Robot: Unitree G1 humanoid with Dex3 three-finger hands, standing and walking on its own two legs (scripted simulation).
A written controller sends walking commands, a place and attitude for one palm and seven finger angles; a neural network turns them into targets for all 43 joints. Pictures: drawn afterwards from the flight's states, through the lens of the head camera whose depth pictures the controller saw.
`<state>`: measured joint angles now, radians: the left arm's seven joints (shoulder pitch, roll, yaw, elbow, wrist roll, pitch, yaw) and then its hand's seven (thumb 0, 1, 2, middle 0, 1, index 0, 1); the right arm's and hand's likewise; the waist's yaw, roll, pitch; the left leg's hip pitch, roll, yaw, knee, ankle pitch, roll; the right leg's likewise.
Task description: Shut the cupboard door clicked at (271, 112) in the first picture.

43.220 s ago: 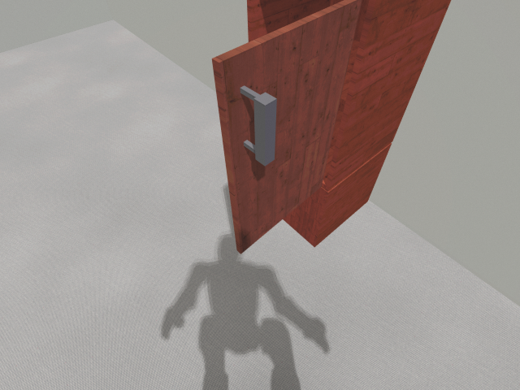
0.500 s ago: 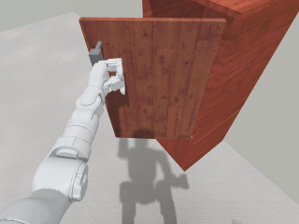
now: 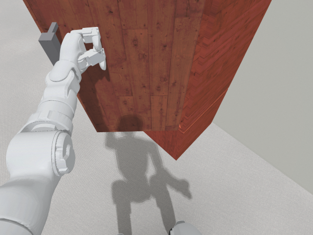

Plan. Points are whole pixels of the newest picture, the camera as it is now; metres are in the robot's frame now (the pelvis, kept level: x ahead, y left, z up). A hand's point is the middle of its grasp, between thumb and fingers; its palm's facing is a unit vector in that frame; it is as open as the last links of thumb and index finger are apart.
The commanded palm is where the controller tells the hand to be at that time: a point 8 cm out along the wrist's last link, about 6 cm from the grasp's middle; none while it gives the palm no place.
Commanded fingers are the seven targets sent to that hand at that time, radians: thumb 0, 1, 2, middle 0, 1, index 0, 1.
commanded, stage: push the door shut along its arc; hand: left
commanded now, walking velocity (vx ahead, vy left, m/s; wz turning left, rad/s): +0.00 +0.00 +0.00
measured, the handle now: (62, 55) +0.54 +0.17 +0.14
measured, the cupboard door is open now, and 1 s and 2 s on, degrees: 46 25 25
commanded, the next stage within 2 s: pull the fist back off the door in 0.62 s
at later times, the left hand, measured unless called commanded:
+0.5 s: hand (104, 46) +0.54 +0.06 +0.16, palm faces -0.34 -0.94 +0.01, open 3.1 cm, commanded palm +0.57 +0.10 +0.15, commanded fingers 0.00 0.90 0.90 -1.30 -1.50 -1.30 -1.50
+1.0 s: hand (116, 37) +0.60 +0.04 +0.14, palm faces +0.16 -0.99 -0.02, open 3.1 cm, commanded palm +0.56 +0.07 +0.15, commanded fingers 0.00 0.90 0.90 -1.30 -1.50 -1.30 -1.50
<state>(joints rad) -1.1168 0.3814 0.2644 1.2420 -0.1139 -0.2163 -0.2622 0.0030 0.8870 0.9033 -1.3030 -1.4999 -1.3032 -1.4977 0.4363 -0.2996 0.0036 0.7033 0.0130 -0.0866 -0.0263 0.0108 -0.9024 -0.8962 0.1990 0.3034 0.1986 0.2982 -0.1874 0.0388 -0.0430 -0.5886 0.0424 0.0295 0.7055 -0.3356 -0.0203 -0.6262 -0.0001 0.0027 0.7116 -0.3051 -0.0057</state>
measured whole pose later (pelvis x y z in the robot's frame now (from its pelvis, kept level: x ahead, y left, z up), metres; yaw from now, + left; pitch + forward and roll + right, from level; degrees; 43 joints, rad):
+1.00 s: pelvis +0.02 +0.01 -0.02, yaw +0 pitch +23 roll -1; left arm -1.33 0.26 0.34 1.26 0.12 -0.22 0.35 0.00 0.90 0.92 -1.30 -1.50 -1.30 -1.50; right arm 0.52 -0.24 -0.02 0.70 -0.13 -0.08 0.11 0.01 -0.90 -0.90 0.20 0.30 0.20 0.30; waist -0.25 0.08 -0.12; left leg -0.85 0.05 0.01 0.86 -0.42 -0.01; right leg -0.86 0.00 -0.01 0.82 -0.36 0.01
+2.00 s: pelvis +0.02 +0.00 +0.01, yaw -2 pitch +7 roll +1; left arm -0.60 0.09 0.16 0.68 -0.03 -0.20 0.22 0.01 0.90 0.90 -1.30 -1.50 -1.30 -1.50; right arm 0.44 -0.24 -0.04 0.70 -0.01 -0.01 0.02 0.01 -0.90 -0.90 0.20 0.30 0.20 0.30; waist -0.07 0.07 -0.09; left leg -0.39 0.05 0.06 0.60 -0.33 -0.02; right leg -0.44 0.01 0.03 0.63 -0.30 -0.01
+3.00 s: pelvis +0.03 +0.02 +0.03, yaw +2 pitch -4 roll -1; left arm 0.51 0.36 0.38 -0.37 -0.06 -0.08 0.11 0.01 0.89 0.90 -0.35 -0.45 -0.35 -0.44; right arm 0.23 -0.24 0.00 0.64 0.01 -0.06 -0.08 0.02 -0.90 -0.90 0.20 0.30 0.20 0.30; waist 0.07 0.08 -0.01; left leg -0.07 0.02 0.01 0.41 -0.27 -0.01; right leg -0.07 -0.02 -0.03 0.39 -0.24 0.02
